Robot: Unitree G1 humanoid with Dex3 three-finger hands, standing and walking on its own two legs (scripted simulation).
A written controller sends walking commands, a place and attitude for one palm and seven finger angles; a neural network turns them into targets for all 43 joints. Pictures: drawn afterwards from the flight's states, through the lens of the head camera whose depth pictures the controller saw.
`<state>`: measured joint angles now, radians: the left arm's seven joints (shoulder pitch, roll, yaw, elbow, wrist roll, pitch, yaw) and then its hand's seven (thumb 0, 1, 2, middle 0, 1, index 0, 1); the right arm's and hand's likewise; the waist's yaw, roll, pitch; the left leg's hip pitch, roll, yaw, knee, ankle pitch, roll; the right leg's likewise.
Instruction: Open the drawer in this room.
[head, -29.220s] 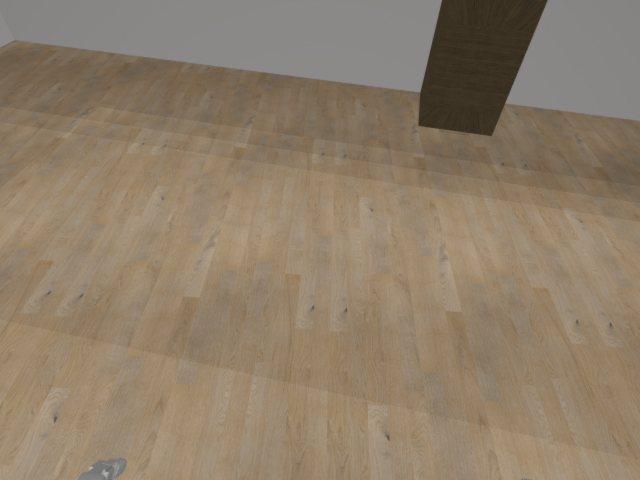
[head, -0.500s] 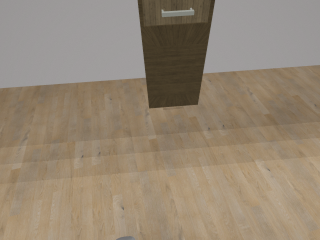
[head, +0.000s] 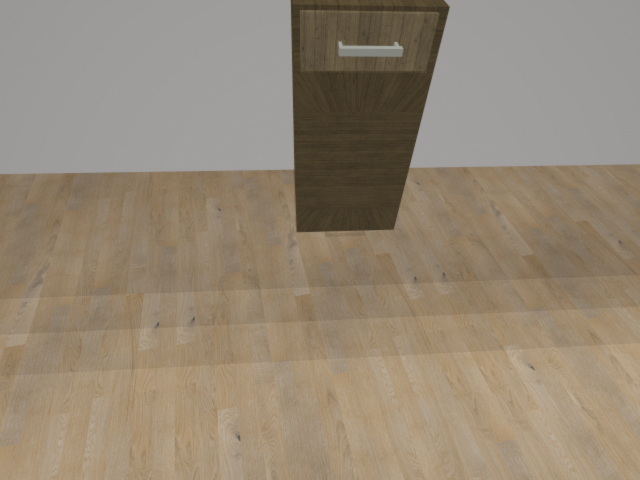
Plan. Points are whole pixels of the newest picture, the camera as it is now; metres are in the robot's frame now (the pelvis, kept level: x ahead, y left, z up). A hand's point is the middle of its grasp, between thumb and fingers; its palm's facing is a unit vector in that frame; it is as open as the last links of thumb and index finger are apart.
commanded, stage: stand and wait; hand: left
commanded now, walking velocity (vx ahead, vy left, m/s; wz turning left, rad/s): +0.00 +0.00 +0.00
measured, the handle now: (369, 48) +1.21 -0.05 +0.03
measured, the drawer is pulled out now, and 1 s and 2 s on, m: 0.00 0.00 0.00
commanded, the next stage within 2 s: look at it before walking up in 0.36 s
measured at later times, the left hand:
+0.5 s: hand out of the picture +0.00 +0.16 -0.18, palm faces +0.03 -0.99 -0.14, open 7.4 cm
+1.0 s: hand out of the picture +0.00 +0.16 -0.18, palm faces +0.03 -0.99 -0.14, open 7.4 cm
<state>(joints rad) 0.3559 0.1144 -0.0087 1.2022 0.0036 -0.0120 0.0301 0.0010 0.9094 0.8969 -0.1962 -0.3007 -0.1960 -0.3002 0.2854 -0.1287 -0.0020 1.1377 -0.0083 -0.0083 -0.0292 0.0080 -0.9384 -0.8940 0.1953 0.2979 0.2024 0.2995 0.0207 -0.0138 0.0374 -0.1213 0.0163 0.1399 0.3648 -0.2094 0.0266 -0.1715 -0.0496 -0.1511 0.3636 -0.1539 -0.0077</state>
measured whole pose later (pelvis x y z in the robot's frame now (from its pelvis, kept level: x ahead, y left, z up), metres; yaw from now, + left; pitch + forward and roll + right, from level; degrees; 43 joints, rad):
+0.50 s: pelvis +0.02 +0.01 +0.00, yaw -1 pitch -2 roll +0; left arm 0.31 0.11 -0.01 1.16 0.00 -0.02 0.05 0.01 0.92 0.90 -0.20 -0.30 -0.20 -0.30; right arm 0.33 -0.08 0.00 1.16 -0.01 -0.02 -0.03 0.00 -0.91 -0.89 0.20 0.30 0.20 0.30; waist 0.00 -0.02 0.02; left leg -0.11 0.01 0.16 0.38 -0.25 0.04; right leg -0.18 -0.06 -0.13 0.41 -0.20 0.01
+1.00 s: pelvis +0.03 +0.01 +0.00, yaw -1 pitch -1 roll +0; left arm 0.32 0.11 -0.01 1.17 0.01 -0.02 0.04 0.00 0.91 0.90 -0.20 -0.30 -0.20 -0.30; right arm 0.30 -0.10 0.00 1.16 0.00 -0.03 -0.03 0.00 -0.91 -0.89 0.20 0.30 0.20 0.30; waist 0.00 -0.02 0.04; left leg -0.10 0.01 0.15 0.38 -0.26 0.03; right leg -0.16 -0.05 -0.13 0.40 -0.21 0.01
